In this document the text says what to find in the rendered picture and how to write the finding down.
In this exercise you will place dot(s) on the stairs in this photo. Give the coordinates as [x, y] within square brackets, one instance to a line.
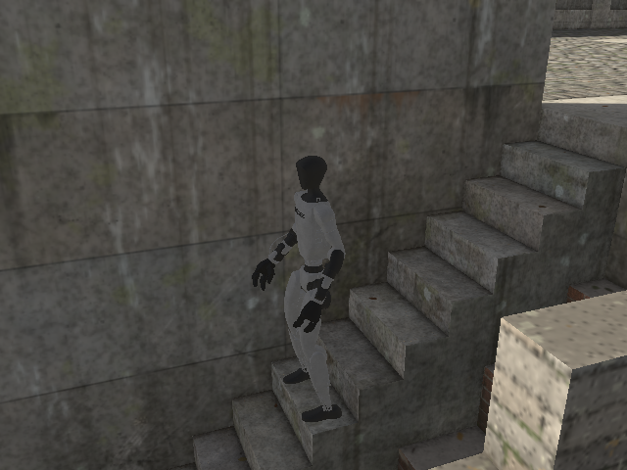
[407, 364]

